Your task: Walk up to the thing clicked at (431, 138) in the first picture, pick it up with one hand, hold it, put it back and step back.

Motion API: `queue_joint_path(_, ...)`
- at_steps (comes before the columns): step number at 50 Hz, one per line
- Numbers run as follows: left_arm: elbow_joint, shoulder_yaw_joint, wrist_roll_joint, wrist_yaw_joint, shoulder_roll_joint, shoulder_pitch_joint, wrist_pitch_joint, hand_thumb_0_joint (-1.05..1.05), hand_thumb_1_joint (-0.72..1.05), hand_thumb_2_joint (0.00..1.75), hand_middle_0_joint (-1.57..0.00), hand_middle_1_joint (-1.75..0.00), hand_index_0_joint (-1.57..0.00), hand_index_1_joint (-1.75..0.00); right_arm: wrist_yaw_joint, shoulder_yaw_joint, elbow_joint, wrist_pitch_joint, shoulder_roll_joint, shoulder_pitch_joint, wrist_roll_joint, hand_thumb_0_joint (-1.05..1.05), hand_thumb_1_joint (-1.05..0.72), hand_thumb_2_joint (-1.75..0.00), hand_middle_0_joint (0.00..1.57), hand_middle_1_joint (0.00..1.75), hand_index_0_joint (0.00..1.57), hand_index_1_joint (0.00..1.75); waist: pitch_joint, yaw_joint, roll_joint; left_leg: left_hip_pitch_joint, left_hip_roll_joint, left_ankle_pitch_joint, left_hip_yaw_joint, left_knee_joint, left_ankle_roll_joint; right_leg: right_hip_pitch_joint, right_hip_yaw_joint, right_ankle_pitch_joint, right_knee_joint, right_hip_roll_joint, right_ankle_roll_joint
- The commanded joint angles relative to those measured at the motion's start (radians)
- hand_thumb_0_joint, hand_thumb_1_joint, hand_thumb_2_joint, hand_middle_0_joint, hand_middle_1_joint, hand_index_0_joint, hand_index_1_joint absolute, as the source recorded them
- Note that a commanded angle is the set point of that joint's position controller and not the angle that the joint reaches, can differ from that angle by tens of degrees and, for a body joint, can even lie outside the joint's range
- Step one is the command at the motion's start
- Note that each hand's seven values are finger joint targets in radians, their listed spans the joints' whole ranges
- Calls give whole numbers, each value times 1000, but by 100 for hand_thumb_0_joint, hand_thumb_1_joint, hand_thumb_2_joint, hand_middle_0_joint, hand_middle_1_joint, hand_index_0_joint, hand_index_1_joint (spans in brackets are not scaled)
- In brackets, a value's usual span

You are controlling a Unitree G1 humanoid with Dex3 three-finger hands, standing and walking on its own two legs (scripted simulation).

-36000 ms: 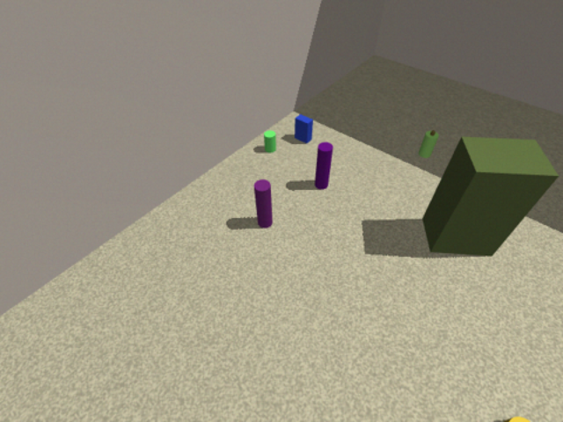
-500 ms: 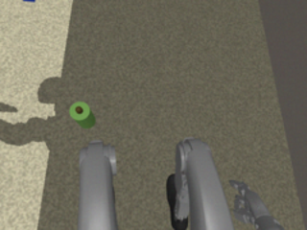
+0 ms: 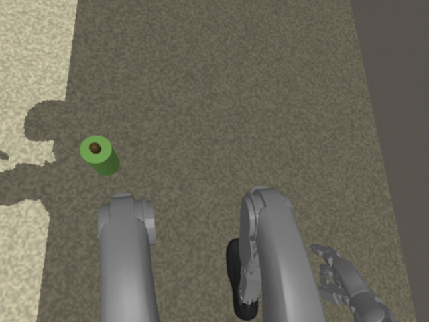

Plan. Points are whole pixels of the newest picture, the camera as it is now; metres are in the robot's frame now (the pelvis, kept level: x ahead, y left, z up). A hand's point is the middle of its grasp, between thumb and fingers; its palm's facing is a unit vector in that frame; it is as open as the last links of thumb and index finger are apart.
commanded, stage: approach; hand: left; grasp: from the side
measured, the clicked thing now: (101, 156) +0.45 +0.24 -0.27
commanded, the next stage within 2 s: close in in 0.30 s
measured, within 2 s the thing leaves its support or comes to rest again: neither
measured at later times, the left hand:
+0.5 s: hand (67, 161) +0.41 +0.30 -0.20, palm faces +0.02 -1.00 +0.04, open 17.4 cm
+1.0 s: hand (92, 161) +0.42 +0.25 -0.23, palm faces +0.12 -0.99 +0.03, open 17.2 cm
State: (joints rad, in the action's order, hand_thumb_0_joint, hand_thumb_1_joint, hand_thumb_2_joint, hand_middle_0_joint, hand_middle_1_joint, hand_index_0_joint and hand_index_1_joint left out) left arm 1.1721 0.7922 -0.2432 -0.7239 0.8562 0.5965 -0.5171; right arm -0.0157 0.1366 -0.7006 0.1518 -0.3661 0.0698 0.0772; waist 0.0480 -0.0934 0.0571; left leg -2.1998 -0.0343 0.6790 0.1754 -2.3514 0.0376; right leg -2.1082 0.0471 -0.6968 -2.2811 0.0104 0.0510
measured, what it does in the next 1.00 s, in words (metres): lowers itself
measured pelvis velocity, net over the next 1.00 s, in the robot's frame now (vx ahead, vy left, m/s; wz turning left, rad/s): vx -0.02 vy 0.02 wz -0.15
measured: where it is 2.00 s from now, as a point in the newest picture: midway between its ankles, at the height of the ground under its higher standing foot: (192, 299)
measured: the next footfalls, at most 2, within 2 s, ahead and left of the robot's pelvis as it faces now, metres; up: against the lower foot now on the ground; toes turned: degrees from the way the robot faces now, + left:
none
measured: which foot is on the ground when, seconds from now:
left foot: down 0.00-1.00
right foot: down 0.00-1.00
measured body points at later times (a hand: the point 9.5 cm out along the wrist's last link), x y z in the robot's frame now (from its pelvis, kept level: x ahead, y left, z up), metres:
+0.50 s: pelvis +0.00 +0.02 -0.06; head +0.23 +0.15 +0.29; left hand +0.41 +0.35 -0.20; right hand +0.17 -0.25 -0.12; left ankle +0.09 +0.14 -0.32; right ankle +0.10 -0.13 -0.32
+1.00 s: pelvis -0.02 +0.02 -0.07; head +0.21 +0.18 +0.28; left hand +0.41 +0.30 -0.23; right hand +0.13 -0.24 -0.10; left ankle +0.08 +0.14 -0.32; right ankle +0.10 -0.13 -0.32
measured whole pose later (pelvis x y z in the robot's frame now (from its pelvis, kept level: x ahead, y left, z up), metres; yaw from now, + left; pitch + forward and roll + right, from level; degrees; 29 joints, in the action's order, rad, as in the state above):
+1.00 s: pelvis -0.02 +0.02 -0.07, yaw -8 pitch +11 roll -17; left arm 1.44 0.51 -0.15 -0.21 0.78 0.60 -1.08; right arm -0.14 0.48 -0.57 0.01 -0.39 -0.16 0.35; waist -0.26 -0.23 0.25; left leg -2.22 -0.02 0.69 0.39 -2.67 0.03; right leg -2.05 0.19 -0.64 -2.43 0.09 0.08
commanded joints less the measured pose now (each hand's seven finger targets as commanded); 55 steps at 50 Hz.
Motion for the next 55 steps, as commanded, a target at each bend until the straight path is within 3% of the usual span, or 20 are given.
queue_joint_path(1, -54, -4, -40, -17, 270, 182, -151, 0, -48, 5, -6, -8, -4, -9, 8, -50, 71, 40, -244, 51, 21, 0, -90, -90, 20, 30, 20, 30, 486, -43, -140, 344, -8, -71, -88, 178, -61, 235, 108, 89, 189, 36, -76)
queue_joint_path(3, -48, 1, -39, -16, 297, 178, -197, 0, -47, 6, -6, -8, -4, -9, 2, -33, 84, 36, -255, 36, 37, 0, -89, -90, 20, 30, 20, 30, 503, -33, -178, 364, -13, -69, -88, 166, -53, 244, 114, 86, 170, 40, -78)
queue_joint_path(6, -68, 47, -30, 5, 402, 187, -258, 0, -47, 6, -6, -8, -4, -9, -7, -5, 99, 18, -273, -6, 61, 0, -90, -90, 20, 30, 20, 30, 530, -8, -264, 402, -21, -65, -79, 153, -43, 241, 126, 84, 132, 46, -79)
queue_joint_path(8, -44, 24, -28, 18, 375, 202, -288, 0, -47, 8, -5, -9, -3, -11, -9, 23, 100, 4, -281, -29, 76, 0, -90, -90, 20, 30, 20, 30, 507, -32, -297, 416, -25, -71, -70, 138, -36, 232, 139, 96, 105, 48, -80)
queue_joint_path(12, -62, 39, 1, 63, 425, 223, -351, 0, -48, 9, -6, -10, -3, -11, -11, 63, 94, -29, -310, -68, 117, 0, -92, -91, 20, 30, 20, 30, 527, -42, -425, 527, -37, -181, -43, 122, -11, 234, 159, 181, 47, 49, -84)
queue_joint_path(14, -82, 9, 17, 81, 384, 241, -376, 0, -49, 9, -6, -10, -4, -11, -14, 79, 81, -43, -311, -76, 142, 0, -92, -91, 20, 30, 20, 30, 515, -68, -461, 560, -44, -215, -23, 105, -3, 213, 176, 204, 26, 52, -84)
queue_joint_path(16, -21, -78, 25, 90, 253, 211, -388, 0, -51, 8, -6, -10, -4, -12, -19, 88, 84, -53, -316, -103, 155, 0, -93, -91, 20, 30, 20, 30, 468, -105, -465, 565, -45, -225, -7, 96, 3, 179, 189, 211, 18, 52, -84)
queue_joint_path(17, -35, -88, 29, 101, 248, 225, -397, 0, -51, 8, -6, -10, -4, -11, -20, 92, 73, -57, -316, -98, 163, 0, -93, -91, 20, 30, 20, 30, 466, -115, -473, 571, -46, -239, -3, 80, 3, 185, 195, 227, 15, 53, -82)
queue_joint_path(21, 61, -195, 38, 142, 139, 218, -427, 0, -61, 1, -7, -8, -6, -8, -29, 120, 91, -71, -319, -130, 177, 0, -94, -91, 20, 30, 20, 30, 392, -171, -354, 472, -42, -179, 21, 42, -7, 212, 219, 218, 27, 60, -71)
queue_joint_path(24, 80, -140, 31, 212, 192, 171, -466, 0, -61, 1, -7, -8, -6, -8, -39, 143, 101, -81, -327, -146, 191, 0, -94, -91, 20, 30, 20, 30, 389, -142, -298, 423, -38, -191, 24, 12, -13, 273, 228, 242, 23, 68, -62)
queue_joint_path(28, 97, -137, 34, 297, 177, 186, -533, 0, -61, 2, -7, -9, -7, -8, -55, 179, 130, -96, -335, -191, 207, 0, -93, -90, 20, 30, 20, 30, 340, -156, -316, 412, -39, -160, 48, 19, -7, 273, 249, 213, 14, 76, -60)
queue_joint_path(30, 43, -104, 55, 346, 239, 214, -566, 0, -56, 4, -5, -8, -6, -7, -59, 187, 132, -104, -340, -195, 217, 0, -92, -90, 20, 30, 20, 30, 343, -145, -355, 416, -41, -146, 47, 20, -3, 283, 253, 205, 10, 79, -60)
queue_joint_path(33, 69, -134, 83, 395, 183, 181, -592, 0, -51, 4, -5, -8, -5, -7, -68, 191, 135, -115, -343, -204, 234, 0, -92, -90, 20, 30, 20, 30, 305, -165, -385, 430, -46, -135, 55, 30, 6, 268, 262, 202, 3, 80, -62)
queue_joint_path(35, 47, -105, 100, 427, 233, 185, -604, 0, -49, 4, -5, -6, -5, -6, -69, 193, 164, -121, -353, -216, 252, 0, -93, -90, 20, 30, 20, 30, 326, -168, -396, 433, -50, -163, 56, 14, 4, 296, 261, 237, 1, 84, -61)
queue_joint_path(38, 92, -187, 115, 450, 150, 182, -600, 0, -45, 5, -5, -6, -4, -5, -77, 194, 156, -133, -357, -213, 266, 0, -93, -90, 20, 30, 20, 30, 258, -209, -381, 405, -49, -107, 71, 27, 6, 254, 275, 208, 6, 84, -61)
queue_joint_path(39, 86, -247, 119, 452, 106, 194, -602, 0, -44, 6, -4, -7, -4, -6, -81, 195, 161, -132, -356, -223, 268, 0, -92, -90, 20, 30, 20, 30, 239, -225, -373, 396, -49, -96, 74, 28, 4, 242, 276, 206, 10, 85, -60)
queue_joint_path(40, 102, -267, 117, 458, 81, 202, -601, 0, -45, 5, -4, -6, -4, -5, -84, 196, 165, -133, -362, -222, 267, 0, -92, -90, 20, 30, 20, 30, 226, -242, -347, 390, -46, -65, 85, 33, 4, 226, 288, 183, 12, 84, -56)
queue_joint_path(43, 98, -298, 109, 479, 75, 205, -607, 0, -47, 5, -4, -6, -4, -5, -91, 201, 160, -134, -365, -215, 270, 0, -92, -90, 20, 30, 20, 30, 221, -245, -316, 383, -39, -45, 91, 23, -1, 229, 290, 179, 18, 90, -51)
queue_joint_path(48, 131, -285, 91, 532, 79, 214, -635, 0, -45, 9, -3, -7, -3, -6, -100, 220, 160, -135, -366, -216, 278, 0, -91, -90, 20, 30, 20, 30, 205, -249, -275, 361, -32, -18, 111, 11, -8, 251, 296, 169, 23, 102, -45)
queue_joint_path(55, 174, -243, 150, 620, 149, 198, -685, 0, -38, 13, -3, -6, -3, -6, -102, 242, 173, -157, -363, -242, 300, 0, -90, -90, 20, 30, 20, 30, 141, -229, -343, 363, -44, -29, 112, 32, 3, 255, 302, 170, 11, 102, -52)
